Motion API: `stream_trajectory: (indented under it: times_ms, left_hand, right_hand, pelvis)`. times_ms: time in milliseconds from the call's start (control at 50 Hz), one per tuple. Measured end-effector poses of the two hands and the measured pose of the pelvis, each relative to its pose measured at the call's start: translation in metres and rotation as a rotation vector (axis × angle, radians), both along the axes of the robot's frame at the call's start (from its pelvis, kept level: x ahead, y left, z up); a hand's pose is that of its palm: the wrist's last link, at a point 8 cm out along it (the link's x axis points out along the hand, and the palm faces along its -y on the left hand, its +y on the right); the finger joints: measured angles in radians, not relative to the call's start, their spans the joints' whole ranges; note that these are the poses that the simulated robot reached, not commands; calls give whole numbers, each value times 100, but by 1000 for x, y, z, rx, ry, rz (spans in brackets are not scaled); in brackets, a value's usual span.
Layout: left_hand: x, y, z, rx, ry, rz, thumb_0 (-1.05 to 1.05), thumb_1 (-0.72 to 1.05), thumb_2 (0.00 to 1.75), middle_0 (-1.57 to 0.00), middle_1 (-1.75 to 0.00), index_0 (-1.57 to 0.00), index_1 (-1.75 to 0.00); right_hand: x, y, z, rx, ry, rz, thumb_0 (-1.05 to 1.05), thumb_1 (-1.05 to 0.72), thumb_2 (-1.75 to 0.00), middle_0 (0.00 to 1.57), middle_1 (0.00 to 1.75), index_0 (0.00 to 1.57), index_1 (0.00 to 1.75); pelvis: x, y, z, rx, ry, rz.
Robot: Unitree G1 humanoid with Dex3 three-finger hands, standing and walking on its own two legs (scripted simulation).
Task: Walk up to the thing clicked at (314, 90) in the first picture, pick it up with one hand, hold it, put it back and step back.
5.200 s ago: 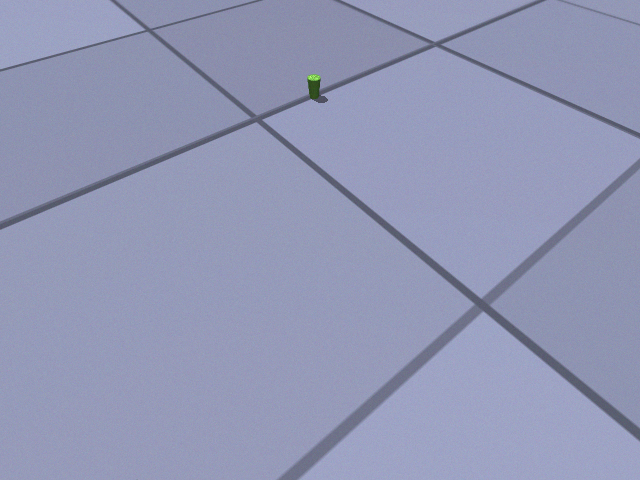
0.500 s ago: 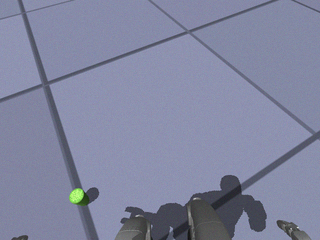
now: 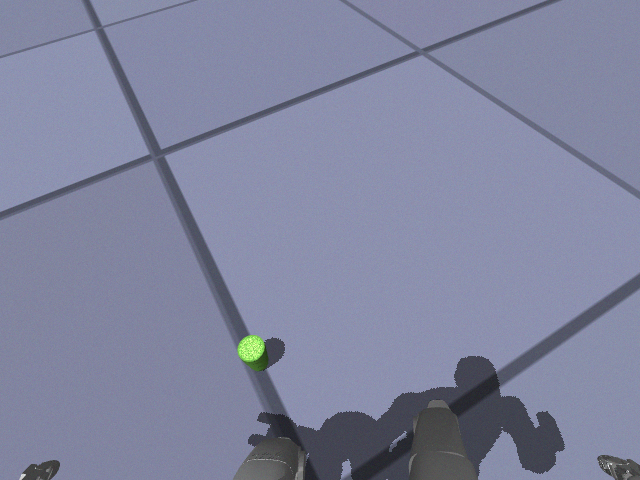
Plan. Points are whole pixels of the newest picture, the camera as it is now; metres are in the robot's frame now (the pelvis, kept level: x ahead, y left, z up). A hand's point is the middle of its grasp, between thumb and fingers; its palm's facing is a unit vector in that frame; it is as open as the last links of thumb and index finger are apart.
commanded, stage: walk up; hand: left
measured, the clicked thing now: (255, 355) +0.47 +0.28 -0.64
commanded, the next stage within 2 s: none
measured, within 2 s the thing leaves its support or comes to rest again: neither
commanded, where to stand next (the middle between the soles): +0.05 +0.10 m, yaw -7 degrees
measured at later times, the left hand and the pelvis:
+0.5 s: hand out of the picture +0.03 +0.46 -0.10, palm faces -0.11 -0.88 -0.46, open 7.4 cm; pelvis -0.05 +0.18 +0.03, yaw -5 degrees
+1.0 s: hand out of the picture +0.10 +0.44 -0.11, palm faces -0.27 -0.90 -0.35, open 7.3 cm; pelvis -0.03 +0.18 +0.05, yaw -13 degrees
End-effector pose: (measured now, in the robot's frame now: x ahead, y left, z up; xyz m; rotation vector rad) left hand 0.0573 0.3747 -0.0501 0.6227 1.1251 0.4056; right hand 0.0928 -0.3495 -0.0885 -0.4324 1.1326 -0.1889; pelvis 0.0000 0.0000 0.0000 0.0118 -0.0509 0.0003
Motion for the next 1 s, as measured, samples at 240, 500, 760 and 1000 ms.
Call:
stream_trajectory:
  times_ms: [240,500,760,1000]
  left_hand:
    - [-22,54,5,-116,65,-37,1,91,90,-20,-30,-21,-30]
    - [-28,120,-11,-225,23,-107,1,90,90,-21,-30,-21,-30]
    - [11,162,-19,-312,103,-142,1,91,90,-20,-30,-21,-30]
    - [46,107,-19,-324,158,-211,1,91,90,-20,-30,-20,-30]
  right_hand:
    - [-99,119,16,78,67,-115,1,-90,-90,21,30,20,30]
    - [-121,207,13,69,17,-155,1,-90,-90,21,30,20,30]
    - [-182,238,63,-77,54,-289,1,-90,-90,21,30,20,30]
    - [-193,200,57,-55,135,-341,1,-90,-90,21,30,20,30]
  pelvis:
    - [-36,87,34,-36,23,-56]
    - [-54,180,32,-12,-4,-96]
    - [-48,215,53,-20,-3,-180]
    - [-30,183,53,-15,25,-232]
